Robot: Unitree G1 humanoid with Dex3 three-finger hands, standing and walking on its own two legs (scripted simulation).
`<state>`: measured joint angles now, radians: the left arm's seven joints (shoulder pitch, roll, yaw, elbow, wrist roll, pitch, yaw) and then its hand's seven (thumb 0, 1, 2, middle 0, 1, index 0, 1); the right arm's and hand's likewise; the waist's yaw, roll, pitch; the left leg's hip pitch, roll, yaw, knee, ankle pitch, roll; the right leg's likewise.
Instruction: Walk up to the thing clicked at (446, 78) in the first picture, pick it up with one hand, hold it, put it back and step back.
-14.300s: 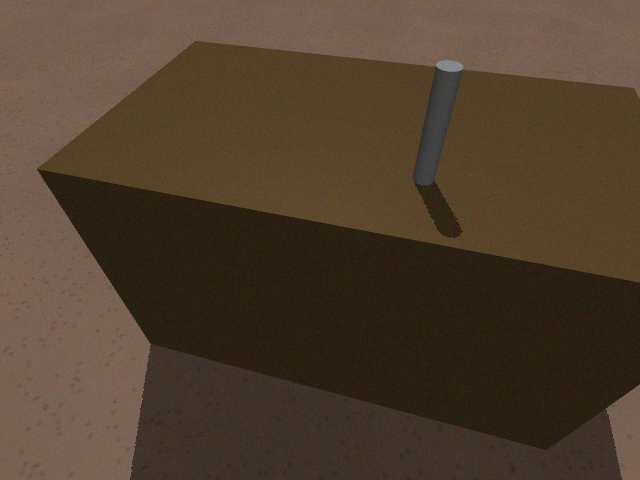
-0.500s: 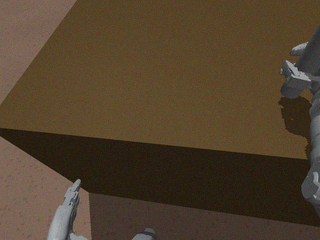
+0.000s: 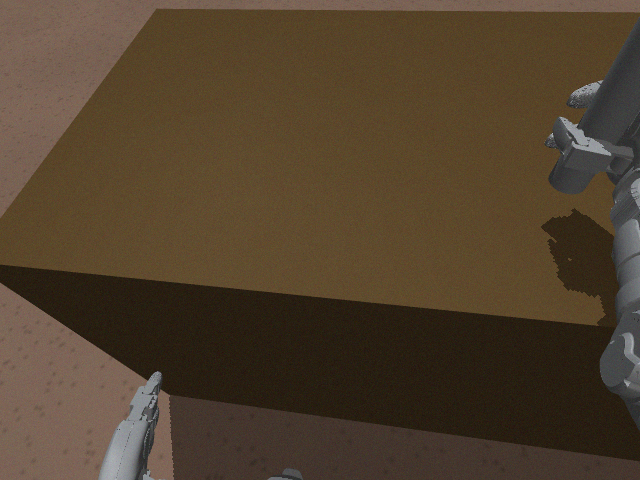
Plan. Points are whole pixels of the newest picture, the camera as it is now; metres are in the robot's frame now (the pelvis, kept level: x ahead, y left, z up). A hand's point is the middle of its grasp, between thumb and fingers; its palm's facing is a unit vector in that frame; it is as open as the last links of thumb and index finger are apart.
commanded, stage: settle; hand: right
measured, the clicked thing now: (616, 103) +0.52 -0.22 +0.19
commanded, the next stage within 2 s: lift in 0.06 s
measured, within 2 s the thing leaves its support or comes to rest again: neither
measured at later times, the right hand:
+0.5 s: hand (595, 116) +0.51 -0.20 +0.18, palm faces +0.13 +0.99 +0.01, open 5.6 cm
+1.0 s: hand out of the picture +0.42 -0.19 +0.25, palm faces +0.12 +0.99 -0.02, open 5.6 cm
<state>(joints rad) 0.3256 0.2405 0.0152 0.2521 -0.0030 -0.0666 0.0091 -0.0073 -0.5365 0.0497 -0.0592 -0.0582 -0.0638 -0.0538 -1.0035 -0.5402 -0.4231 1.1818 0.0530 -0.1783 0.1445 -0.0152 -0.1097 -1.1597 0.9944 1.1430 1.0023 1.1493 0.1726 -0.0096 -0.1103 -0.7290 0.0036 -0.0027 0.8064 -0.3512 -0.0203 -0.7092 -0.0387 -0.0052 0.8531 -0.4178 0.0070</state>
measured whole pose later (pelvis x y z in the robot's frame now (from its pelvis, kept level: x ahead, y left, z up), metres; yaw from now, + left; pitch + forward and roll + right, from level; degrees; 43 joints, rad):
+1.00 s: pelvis +0.01 +0.01 +0.03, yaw -1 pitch +3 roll +0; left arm 0.35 0.24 0.06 0.38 -0.04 -0.08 0.04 -0.01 -0.53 0.05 -0.04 -0.05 -0.05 -0.04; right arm -0.64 -0.33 -0.31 0.47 0.17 0.21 0.12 -0.02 -0.11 -1.16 0.98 1.14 0.99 1.15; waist 0.01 -0.05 -0.09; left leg -0.38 0.03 0.00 0.62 -0.30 -0.02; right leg -0.33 -0.01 -0.01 0.61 -0.33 0.01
